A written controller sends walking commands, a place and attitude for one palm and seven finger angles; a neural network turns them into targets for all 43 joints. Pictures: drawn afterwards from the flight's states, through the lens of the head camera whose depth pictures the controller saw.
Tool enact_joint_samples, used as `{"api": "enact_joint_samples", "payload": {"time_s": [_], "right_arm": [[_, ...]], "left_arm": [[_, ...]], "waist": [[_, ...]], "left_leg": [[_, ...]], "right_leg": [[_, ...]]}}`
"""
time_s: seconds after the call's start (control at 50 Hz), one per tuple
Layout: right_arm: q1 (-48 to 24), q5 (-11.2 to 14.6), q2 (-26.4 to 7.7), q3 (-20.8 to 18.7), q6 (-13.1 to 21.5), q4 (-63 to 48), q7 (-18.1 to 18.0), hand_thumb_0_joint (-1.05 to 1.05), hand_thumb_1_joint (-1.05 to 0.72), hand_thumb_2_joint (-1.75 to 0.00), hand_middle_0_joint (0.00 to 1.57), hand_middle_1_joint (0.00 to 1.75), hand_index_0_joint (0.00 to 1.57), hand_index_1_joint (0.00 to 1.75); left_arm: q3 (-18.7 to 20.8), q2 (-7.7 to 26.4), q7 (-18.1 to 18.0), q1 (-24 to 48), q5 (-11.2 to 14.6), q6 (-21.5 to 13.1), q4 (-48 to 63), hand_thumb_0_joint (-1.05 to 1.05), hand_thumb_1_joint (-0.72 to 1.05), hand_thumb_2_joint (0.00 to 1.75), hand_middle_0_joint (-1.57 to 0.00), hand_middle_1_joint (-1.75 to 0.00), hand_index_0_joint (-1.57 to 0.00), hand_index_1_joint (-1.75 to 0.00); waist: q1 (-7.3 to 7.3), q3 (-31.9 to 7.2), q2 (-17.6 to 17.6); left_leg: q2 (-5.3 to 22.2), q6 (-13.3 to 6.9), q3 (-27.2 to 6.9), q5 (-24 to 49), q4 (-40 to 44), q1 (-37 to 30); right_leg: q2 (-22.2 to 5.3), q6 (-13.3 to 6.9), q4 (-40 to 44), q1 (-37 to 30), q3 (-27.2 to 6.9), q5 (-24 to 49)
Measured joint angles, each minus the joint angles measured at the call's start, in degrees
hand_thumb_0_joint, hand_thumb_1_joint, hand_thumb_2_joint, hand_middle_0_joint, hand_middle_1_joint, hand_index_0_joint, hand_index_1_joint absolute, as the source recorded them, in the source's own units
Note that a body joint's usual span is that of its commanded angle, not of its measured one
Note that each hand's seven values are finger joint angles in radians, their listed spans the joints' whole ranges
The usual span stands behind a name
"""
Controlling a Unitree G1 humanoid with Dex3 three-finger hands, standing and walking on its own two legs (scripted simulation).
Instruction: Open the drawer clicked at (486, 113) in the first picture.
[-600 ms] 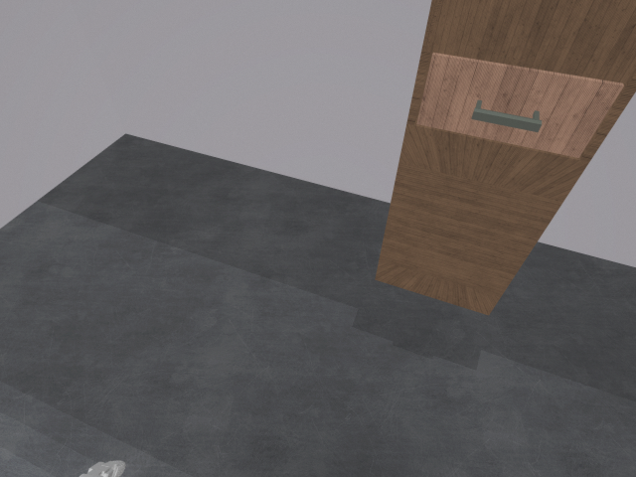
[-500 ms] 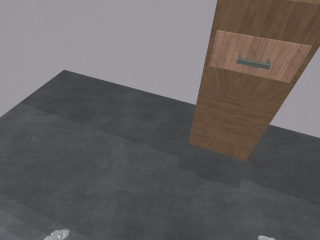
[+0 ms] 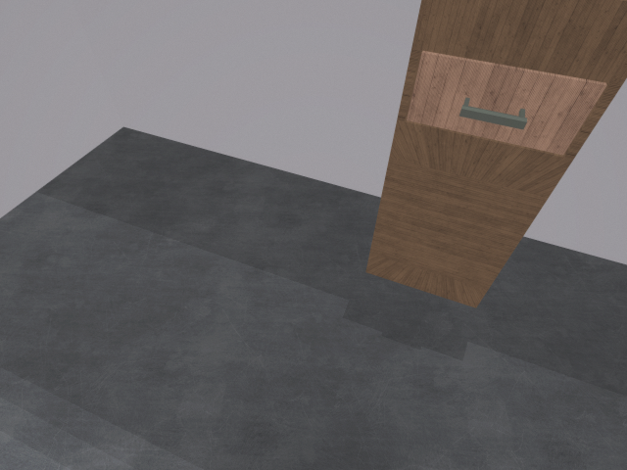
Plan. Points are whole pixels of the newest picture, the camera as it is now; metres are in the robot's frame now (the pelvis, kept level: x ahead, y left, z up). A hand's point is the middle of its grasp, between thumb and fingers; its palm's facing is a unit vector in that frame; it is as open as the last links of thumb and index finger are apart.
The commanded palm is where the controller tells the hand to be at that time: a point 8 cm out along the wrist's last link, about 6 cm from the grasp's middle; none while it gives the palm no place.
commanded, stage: stand and wait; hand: left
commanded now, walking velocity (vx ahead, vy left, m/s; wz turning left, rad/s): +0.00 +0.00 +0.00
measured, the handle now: (493, 112) +0.87 -0.36 +0.02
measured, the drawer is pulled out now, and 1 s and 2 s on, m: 0.00 0.00 0.00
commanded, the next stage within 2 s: look at it before walking up in 0.22 s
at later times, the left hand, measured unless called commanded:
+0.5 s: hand out of the picture +0.08 +0.24 -0.15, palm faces -0.02 -0.94 -0.33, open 7.4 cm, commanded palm none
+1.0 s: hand out of the picture +0.07 +0.24 -0.15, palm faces -0.02 -0.94 -0.34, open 7.4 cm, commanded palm none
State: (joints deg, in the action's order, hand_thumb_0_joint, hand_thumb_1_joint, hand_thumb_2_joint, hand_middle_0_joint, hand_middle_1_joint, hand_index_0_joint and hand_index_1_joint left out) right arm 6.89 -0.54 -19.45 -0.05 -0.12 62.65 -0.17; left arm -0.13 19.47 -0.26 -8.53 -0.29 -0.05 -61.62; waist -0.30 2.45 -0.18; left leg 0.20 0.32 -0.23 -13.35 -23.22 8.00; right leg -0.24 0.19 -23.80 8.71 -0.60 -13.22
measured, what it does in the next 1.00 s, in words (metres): stands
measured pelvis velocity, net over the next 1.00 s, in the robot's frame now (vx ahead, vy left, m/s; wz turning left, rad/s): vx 0.00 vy -0.01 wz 0.00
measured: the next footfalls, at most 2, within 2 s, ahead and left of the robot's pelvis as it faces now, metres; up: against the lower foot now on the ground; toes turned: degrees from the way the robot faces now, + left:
right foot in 1.84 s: -0.06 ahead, -0.11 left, +0.00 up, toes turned -21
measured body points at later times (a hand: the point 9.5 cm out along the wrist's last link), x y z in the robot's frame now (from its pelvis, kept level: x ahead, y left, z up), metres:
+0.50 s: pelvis -0.01 +0.00 +0.00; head +0.00 -0.01 +0.45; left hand +0.08 +0.29 -0.13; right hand +0.08 -0.30 -0.13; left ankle -0.01 +0.12 -0.74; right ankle +0.00 -0.12 -0.74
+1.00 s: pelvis +0.00 -0.01 +0.00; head +0.01 -0.01 +0.45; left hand +0.07 +0.29 -0.13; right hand +0.08 -0.30 -0.13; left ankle -0.01 +0.12 -0.74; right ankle +0.00 -0.12 -0.74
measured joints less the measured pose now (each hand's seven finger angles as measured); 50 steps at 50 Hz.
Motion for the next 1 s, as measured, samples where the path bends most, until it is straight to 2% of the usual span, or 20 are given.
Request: {"api": "enact_joint_samples", "payload": {"time_s": [1.0], "right_arm": [[-0.7, 0.2, 0.0, 0.3, 0.5, 1.1, 0.0, 0.01, -0.91, -0.90, 0.20, 0.30, 0.21, 0.30]], "left_arm": [[0.0, -0.2, 0.1, 1.0, -0.1, -0.5, -0.9, 0.00, 0.91, 0.90, -0.21, -0.30, -0.20, -0.30]], "waist": [[-0.04, -0.1, 0.3]], "left_leg": [[0.6, 0.6, 0.0, 1.6, 3.0, -1.2]], "right_leg": [[0.6, -0.5, 2.6, -1.0, 0.0, 1.5]]}}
